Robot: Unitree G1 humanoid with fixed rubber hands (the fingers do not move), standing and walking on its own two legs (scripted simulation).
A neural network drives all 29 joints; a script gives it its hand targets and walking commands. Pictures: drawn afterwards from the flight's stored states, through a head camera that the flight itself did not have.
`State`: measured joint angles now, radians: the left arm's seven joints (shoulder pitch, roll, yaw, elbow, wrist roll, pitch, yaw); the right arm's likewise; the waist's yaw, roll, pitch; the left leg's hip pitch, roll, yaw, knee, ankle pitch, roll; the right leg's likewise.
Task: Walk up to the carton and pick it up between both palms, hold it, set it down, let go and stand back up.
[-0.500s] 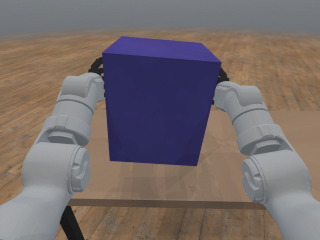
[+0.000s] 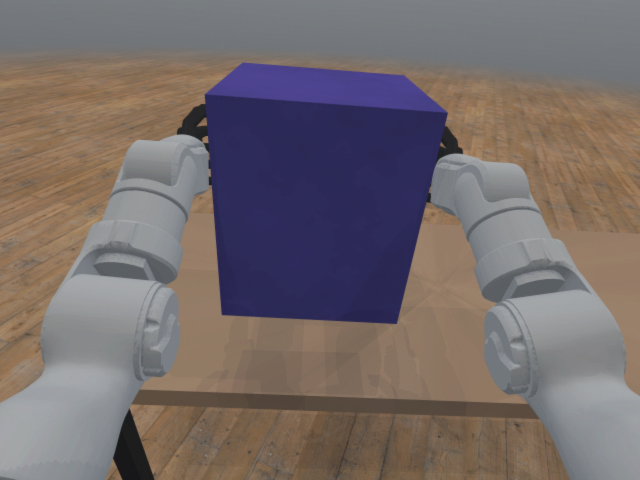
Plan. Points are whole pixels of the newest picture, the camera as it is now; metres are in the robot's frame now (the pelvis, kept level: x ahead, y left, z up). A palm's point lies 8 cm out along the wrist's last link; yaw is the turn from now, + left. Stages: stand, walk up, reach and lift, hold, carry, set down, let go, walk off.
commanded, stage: hold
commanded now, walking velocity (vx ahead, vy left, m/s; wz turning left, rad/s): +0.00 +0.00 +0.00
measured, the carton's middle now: (317, 189) +0.40 +0.01 +0.27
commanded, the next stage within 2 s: none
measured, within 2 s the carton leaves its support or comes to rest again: neither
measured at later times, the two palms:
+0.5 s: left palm (195, 156) +0.40 +0.15 +0.31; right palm (445, 183) +0.39 -0.15 +0.29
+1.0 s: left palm (192, 161) +0.40 +0.16 +0.30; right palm (444, 179) +0.39 -0.15 +0.29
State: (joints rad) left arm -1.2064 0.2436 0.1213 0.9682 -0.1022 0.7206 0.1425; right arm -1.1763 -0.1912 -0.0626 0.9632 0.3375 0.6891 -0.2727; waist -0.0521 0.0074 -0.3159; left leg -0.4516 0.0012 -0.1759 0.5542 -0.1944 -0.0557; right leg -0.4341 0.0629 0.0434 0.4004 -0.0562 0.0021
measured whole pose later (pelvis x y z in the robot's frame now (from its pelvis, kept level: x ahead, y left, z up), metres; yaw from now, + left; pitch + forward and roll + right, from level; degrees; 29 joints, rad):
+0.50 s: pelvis +0.00 +0.00 +0.00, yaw +0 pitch +5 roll -2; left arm -1.20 0.25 0.15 0.99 -0.11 0.70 0.14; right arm -1.16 -0.19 -0.02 0.95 0.34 0.70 -0.27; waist -0.03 0.05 -0.31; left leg -0.44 0.01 -0.17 0.54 -0.19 -0.06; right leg -0.42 0.07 0.05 0.40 -0.06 0.00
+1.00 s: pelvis +0.00 +0.00 +0.00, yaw +0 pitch +6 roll -2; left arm -1.19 0.24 0.10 0.96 -0.11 0.72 0.15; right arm -1.17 -0.20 -0.05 0.96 0.34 0.69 -0.27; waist -0.05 0.01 -0.32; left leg -0.46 0.00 -0.17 0.56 -0.20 -0.05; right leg -0.44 0.06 0.05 0.41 -0.06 0.00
